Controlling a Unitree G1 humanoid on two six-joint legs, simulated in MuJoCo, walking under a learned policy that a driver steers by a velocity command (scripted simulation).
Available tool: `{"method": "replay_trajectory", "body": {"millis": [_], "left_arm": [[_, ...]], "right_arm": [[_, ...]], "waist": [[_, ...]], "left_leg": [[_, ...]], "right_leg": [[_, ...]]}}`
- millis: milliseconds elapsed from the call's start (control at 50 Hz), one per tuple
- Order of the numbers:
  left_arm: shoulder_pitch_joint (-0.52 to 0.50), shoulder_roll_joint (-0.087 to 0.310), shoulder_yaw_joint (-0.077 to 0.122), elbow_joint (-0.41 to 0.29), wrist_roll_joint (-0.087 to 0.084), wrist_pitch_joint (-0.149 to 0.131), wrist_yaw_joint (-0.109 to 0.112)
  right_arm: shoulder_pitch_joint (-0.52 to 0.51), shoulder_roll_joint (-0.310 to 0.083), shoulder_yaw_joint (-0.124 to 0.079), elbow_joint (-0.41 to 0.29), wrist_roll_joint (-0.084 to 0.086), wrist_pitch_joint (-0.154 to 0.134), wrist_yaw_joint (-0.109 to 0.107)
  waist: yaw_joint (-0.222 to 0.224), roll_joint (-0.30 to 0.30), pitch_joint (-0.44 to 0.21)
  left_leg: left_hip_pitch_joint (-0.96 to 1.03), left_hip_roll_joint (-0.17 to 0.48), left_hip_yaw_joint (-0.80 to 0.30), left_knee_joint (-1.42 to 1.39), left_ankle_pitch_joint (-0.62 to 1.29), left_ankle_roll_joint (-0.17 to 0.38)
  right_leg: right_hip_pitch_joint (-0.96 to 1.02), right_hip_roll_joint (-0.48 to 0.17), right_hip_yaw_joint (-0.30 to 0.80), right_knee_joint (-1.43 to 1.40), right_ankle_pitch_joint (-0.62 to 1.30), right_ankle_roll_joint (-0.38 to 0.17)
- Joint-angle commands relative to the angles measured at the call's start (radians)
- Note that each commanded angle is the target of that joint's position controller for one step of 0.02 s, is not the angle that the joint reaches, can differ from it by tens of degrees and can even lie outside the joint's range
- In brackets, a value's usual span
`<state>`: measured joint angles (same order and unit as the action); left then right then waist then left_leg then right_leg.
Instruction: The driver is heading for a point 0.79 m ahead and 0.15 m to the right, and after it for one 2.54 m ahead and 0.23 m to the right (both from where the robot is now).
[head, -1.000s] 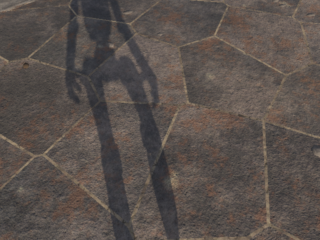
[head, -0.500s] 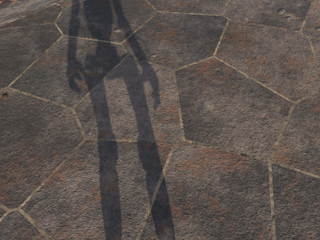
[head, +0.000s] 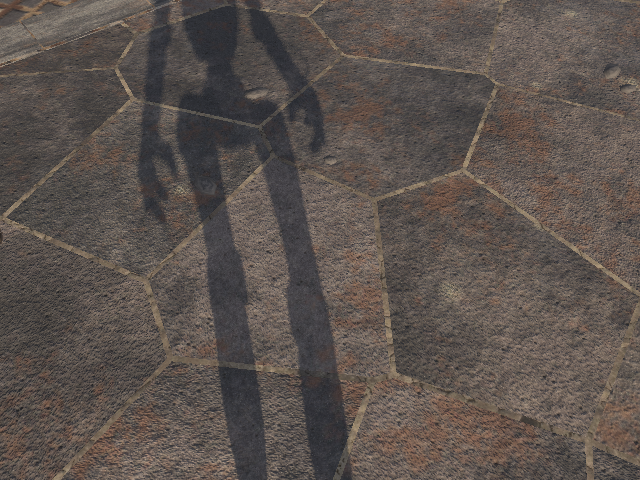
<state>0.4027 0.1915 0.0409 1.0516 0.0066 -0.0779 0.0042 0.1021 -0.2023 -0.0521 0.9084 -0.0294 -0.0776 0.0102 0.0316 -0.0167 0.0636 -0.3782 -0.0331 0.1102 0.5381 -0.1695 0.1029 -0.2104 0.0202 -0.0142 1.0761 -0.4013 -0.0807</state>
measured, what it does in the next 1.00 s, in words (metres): walks ahead: right foot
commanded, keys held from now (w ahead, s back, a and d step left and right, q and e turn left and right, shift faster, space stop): w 0.84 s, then w+e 0.16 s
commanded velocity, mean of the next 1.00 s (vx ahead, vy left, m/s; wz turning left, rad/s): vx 0.50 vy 0.00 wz -0.03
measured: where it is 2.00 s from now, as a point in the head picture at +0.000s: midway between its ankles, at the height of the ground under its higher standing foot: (345, 339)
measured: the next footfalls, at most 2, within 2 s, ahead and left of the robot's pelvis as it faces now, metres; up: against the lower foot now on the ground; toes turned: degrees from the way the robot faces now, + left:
right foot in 0.48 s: +0.42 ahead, -0.11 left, +0.00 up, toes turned -4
left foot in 1.04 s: +0.72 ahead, +0.08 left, +0.00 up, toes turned +0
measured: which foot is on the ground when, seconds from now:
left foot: down 0.00-0.50, up 0.52-1.00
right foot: up 0.00-0.46, down 0.48-1.00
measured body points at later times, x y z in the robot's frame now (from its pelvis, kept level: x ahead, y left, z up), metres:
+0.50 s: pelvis +0.27 -0.03 -0.01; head +0.30 -0.04 +0.44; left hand +0.46 +0.19 -0.12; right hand +0.18 -0.26 -0.15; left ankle +0.08 +0.06 -0.71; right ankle +0.38 -0.10 -0.73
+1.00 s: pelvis +0.53 -0.02 +0.00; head +0.56 -0.02 +0.45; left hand +0.44 +0.21 -0.14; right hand +0.73 -0.23 -0.11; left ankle +0.67 +0.08 -0.71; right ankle +0.38 -0.10 -0.73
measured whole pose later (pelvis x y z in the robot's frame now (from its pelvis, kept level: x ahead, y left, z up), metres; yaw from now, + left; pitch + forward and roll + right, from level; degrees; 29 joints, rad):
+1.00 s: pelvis +0.53 -0.02 +0.00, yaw -2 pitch +1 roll -2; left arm 0.48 0.17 0.04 1.07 0.02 -0.09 0.01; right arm 0.00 -0.18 -0.03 0.86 -0.02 -0.05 0.03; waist 0.08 0.02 0.05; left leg -0.52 0.04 0.06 0.56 -0.10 0.05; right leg 0.10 0.07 -0.04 0.23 -0.35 -0.05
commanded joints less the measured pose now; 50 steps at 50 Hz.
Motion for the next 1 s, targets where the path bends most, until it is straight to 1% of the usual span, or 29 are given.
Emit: {"method": "replay_trajectory", "body": {"millis": [20,40,60,120,180,240,300,360,400,420,440,460,480,500,520,540,560,580,600,620,660,700,720,760,840,900,960,980,1000], "left_arm": [[-0.028,0.085,0.024,-0.076,0.012,-0.01,-0.007],[-0.009,0.067,0.021,-0.073,0.026,0.005,-0.012],[0.005,0.05,0.02,-0.066,0.031,0.017,-0.019],[-0.06,0.048,0.021,-0.092,0.034,0.038,-0.03],[-0.2,0.06,0.021,-0.141,0.03,0.044,-0.034],[-0.313,0.051,0.012,-0.179,0.021,0.04,-0.035],[-0.399,0.043,0.003,-0.208,0.017,0.036,-0.034],[-0.459,0.054,0.003,-0.236,0.017,0.029,-0.032],[-0.455,0.064,0.007,-0.245,0.016,0.021,-0.03],[-0.419,0.071,0.011,-0.238,0.016,0.016,-0.027],[-0.344,0.083,0.019,-0.215,0.017,0.01,-0.02],[-0.2,0.098,0.031,-0.166,0.02,0.002,-0.013],[-0.024,0.144,0.05,-0.113,0.039,-0.008,-0.002],[0.115,0.262,0.08,-0.099,0.064,-0.011,0.005],[0.076,0.254,0.081,-0.098,0.031,0.006,-0.007],[-0.051,0.212,0.069,-0.115,0.009,0.012,-0.01],[-0.129,0.141,0.049,-0.129,0.006,0.007,-0.015],[-0.16,0.1,0.037,-0.125,0.009,0.0,-0.015],[-0.161,0.072,0.027,-0.111,0.005,-0.006,-0.01],[-0.144,0.062,0.022,-0.098,0.006,-0.013,-0.007],[-0.085,0.087,0.026,-0.073,0.005,-0.028,-0.005],[-0.05,0.111,0.029,-0.062,0.004,-0.032,-0.004],[-0.031,0.111,0.028,-0.058,0.004,-0.032,-0.004],[0.006,0.105,0.023,-0.05,0.003,-0.03,-0.005],[0.074,0.109,0.019,-0.031,0.004,-0.03,-0.002],[0.129,0.111,0.017,-0.011,0.009,-0.024,0.005],[0.111,0.139,0.025,-0.013,0.018,-0.017,0.014],[0.086,0.148,0.028,-0.018,0.021,-0.015,0.015],[0.062,0.157,0.032,-0.023,0.02,-0.015,0.014]], "right_arm": [[0.151,-0.086,-0.022,0.024,0.012,-0.007,-0.002],[0.152,-0.056,-0.012,0.039,0.015,-0.013,-0.006],[0.176,-0.052,-0.009,0.052,0.015,-0.021,-0.008],[0.245,-0.093,-0.015,0.08,0.019,-0.036,-0.011],[0.302,-0.095,-0.011,0.093,0.019,-0.033,-0.011],[0.35,-0.092,-0.006,0.103,0.019,-0.031,-0.012],[0.406,-0.095,-0.004,0.121,0.017,-0.031,-0.016],[0.441,-0.1,-0.005,0.139,0.008,-0.025,-0.023],[0.43,-0.111,-0.008,0.144,0.003,-0.022,-0.03],[0.411,-0.118,-0.01,0.143,0.002,-0.022,-0.032],[0.395,-0.129,-0.013,0.142,0.001,-0.02,-0.033],[0.376,-0.133,-0.015,0.141,0.005,-0.016,-0.031],[0.366,-0.118,-0.008,0.127,0.013,-0.016,-0.029],[0.444,-0.027,0.013,0.09,0.054,-0.017,-0.016],[0.446,-0.077,-0.006,0.1,0.041,-0.016,-0.015],[0.354,-0.104,-0.017,0.077,0.023,-0.01,-0.016],[0.292,-0.091,-0.014,0.06,0.018,-0.016,-0.01],[0.275,-0.071,-0.014,0.06,0.014,-0.012,-0.007],[0.286,-0.058,-0.013,0.062,-0.002,0.001,-0.003],[0.308,-0.039,-0.01,0.071,-0.009,0.014,0.004],[0.289,-0.034,-0.012,0.063,-0.012,0.03,0.013],[0.206,-0.042,-0.013,0.033,-0.011,0.039,0.017],[0.158,-0.047,-0.013,0.016,-0.009,0.041,0.018],[0.07,-0.05,-0.01,-0.014,-0.004,0.041,0.019],[-0.064,-0.033,0.004,-0.058,0.005,0.036,0.021],[-0.145,-0.044,0.005,-0.093,0.005,0.029,0.018],[-0.15,-0.066,0.001,-0.114,0.009,0.014,0.015],[-0.107,-0.076,-0.004,-0.107,0.011,0.006,0.011],[-0.022,-0.092,-0.012,-0.083,0.01,-0.001,0.004]], "waist": [[-0.042,0.046,-0.048],[-0.012,0.065,-0.035],[-0.002,0.074,-0.039],[0.006,0.068,-0.018],[-0.022,0.068,0.018],[-0.049,0.069,0.031],[-0.077,0.079,0.036],[-0.091,0.085,0.048],[-0.074,0.088,0.046],[-0.051,0.093,0.03],[-0.017,0.1,-0.009],[0.046,0.08,-0.081],[0.108,0.048,-0.182],[0.104,-0.148,-0.341],[0.083,-0.153,-0.375],[0.033,-0.063,-0.202],[0.013,-0.017,-0.1],[-0.018,-0.013,-0.043],[-0.047,-0.033,-0.02],[-0.061,-0.043,-0.025],[-0.07,-0.037,-0.024],[-0.064,-0.032,0.0],[-0.054,-0.032,0.012],[-0.034,-0.034,0.027],[0.004,-0.042,0.034],[0.03,-0.044,0.045],[0.01,-0.053,0.038],[-0.016,-0.057,0.021],[-0.054,-0.06,-0.02]], "left_leg": [[0.302,0.31,-0.406,-0.343,0.015,0.136],[0.237,0.27,-0.337,-0.364,0.059,0.108],[0.217,0.257,-0.304,-0.373,0.103,0.102],[0.216,0.238,-0.244,-0.407,0.176,0.111],[0.254,0.222,-0.212,-0.436,0.199,0.106],[0.295,0.205,-0.175,-0.433,0.272,0.092],[0.366,0.212,-0.154,-0.417,0.344,0.089],[0.461,0.242,-0.152,-0.378,0.417,0.097],[0.504,0.262,-0.145,-0.329,0.52,0.09],[0.506,0.262,-0.131,-0.279,0.64,0.079],[0.503,0.257,-0.12,-0.19,0.773,0.066],[0.477,0.228,-0.093,-0.026,0.822,0.049],[0.321,0.188,-0.068,0.192,0.649,0.03],[-0.024,0.054,-0.002,0.586,0.154,-0.022],[-0.182,-0.042,-0.112,0.773,-0.35,-0.017],[-0.254,0.034,-0.164,0.804,-0.266,-0.006],[-0.248,0.071,-0.162,0.75,-0.186,-0.005],[-0.209,0.103,-0.157,0.683,-0.142,-0.006],[-0.159,0.121,-0.154,0.631,-0.12,-0.017],[-0.121,0.125,-0.147,0.607,-0.107,-0.027],[-0.137,0.129,-0.125,0.578,-0.075,-0.044],[-0.21,0.147,-0.11,0.518,-0.013,-0.063],[-0.246,0.154,-0.103,0.478,0.021,-0.072],[-0.288,0.157,-0.088,0.379,0.082,-0.086],[-0.267,0.127,-0.05,0.182,0.165,-0.087],[-0.276,0.105,-0.046,0.101,0.152,-0.077],[-0.23,0.083,-0.059,0.038,0.066,-0.055],[-0.153,0.065,-0.057,0.007,0.029,-0.044],[-0.028,0.034,-0.046,-0.028,0.001,-0.031]], "right_leg": [[-0.369,-0.091,0.062,0.139,0.094,-0.013],[-0.317,-0.107,0.058,0.092,0.111,-0.002],[-0.288,-0.108,0.05,0.071,0.12,0.007],[-0.346,-0.122,0.02,0.009,0.181,0.033],[-0.444,-0.141,-0.002,-0.109,0.283,0.057],[-0.451,-0.129,-0.028,-0.266,0.36,0.068],[-0.438,-0.104,-0.054,-0.383,0.397,0.057],[-0.445,-0.085,-0.062,-0.454,0.36,0.032],[-0.406,-0.067,-0.067,-0.496,0.296,0.004],[-0.338,-0.045,-0.078,-0.521,0.258,-0.014],[-0.234,-0.011,-0.09,-0.542,0.226,-0.033],[-0.067,0.021,-0.108,-0.607,0.257,-0.055],[0.193,-0.053,-0.028,-0.617,0.271,-0.092],[0.523,-0.364,0.405,-0.652,0.18,-0.211],[0.523,-0.447,0.697,-0.795,0.167,-0.263],[0.374,-0.401,0.539,-0.809,0.092,-0.228],[0.228,-0.36,0.423,-0.852,0.119,-0.198],[0.128,-0.308,0.327,-0.889,0.17,-0.156],[0.057,-0.267,0.255,-0.911,0.225,-0.126],[0.029,-0.246,0.211,-0.923,0.266,-0.117],[0.028,-0.231,0.165,-0.936,0.366,-0.127],[0.044,-0.223,0.135,-0.963,0.382,-0.133],[0.06,-0.218,0.124,-0.973,0.392,-0.132],[0.094,-0.205,0.101,-0.979,0.436,-0.127],[0.163,-0.195,0.057,-0.966,0.538,-0.114],[0.252,-0.218,0.09,-0.92,0.614,-0.126],[0.313,-0.245,0.123,-0.845,0.727,-0.124],[0.303,-0.242,0.122,-0.799,0.799,-0.11],[0.283,-0.227,0.116,-0.709,0.901,-0.095]]}}
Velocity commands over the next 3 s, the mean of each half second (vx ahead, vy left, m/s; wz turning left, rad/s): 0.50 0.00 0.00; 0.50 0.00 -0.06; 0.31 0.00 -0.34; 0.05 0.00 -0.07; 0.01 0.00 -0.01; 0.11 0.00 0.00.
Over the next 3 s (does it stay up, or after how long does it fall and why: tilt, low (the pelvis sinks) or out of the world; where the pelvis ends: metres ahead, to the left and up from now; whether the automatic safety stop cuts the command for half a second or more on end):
stays up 0.83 -0.05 0.01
